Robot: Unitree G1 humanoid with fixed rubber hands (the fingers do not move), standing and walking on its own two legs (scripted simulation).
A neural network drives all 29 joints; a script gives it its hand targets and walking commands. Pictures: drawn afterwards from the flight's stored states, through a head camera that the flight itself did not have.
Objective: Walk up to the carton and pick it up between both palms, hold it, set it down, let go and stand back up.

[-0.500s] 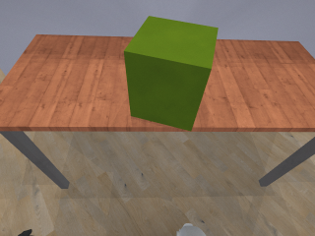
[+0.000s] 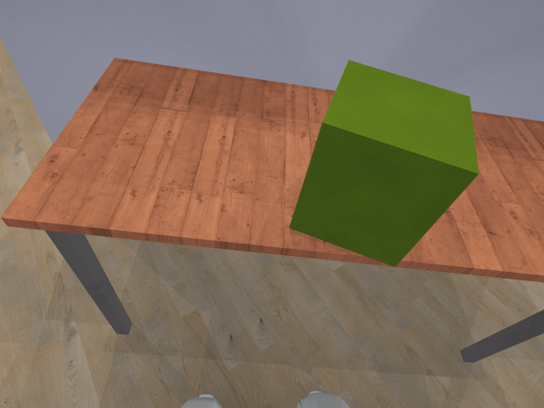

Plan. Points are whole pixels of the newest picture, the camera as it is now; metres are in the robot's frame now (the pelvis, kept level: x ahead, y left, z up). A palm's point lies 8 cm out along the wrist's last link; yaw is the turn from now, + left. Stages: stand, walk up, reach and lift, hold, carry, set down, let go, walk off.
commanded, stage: walk up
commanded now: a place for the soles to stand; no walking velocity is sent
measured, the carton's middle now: (372, 167) +0.50 -0.18 +0.08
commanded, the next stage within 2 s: none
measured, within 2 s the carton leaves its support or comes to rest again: neither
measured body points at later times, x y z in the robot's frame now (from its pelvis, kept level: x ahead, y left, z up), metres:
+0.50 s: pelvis -0.02 -0.08 +0.00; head -0.01 -0.08 +0.45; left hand +0.06 +0.24 -0.12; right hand +0.05 -0.42 -0.10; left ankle +0.05 +0.07 -0.70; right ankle +0.00 -0.21 -0.71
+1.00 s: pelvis +0.00 -0.08 +0.00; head +0.01 -0.06 +0.45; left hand +0.10 +0.24 -0.12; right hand +0.07 -0.41 -0.09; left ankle +0.04 +0.07 -0.71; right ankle +0.00 -0.21 -0.71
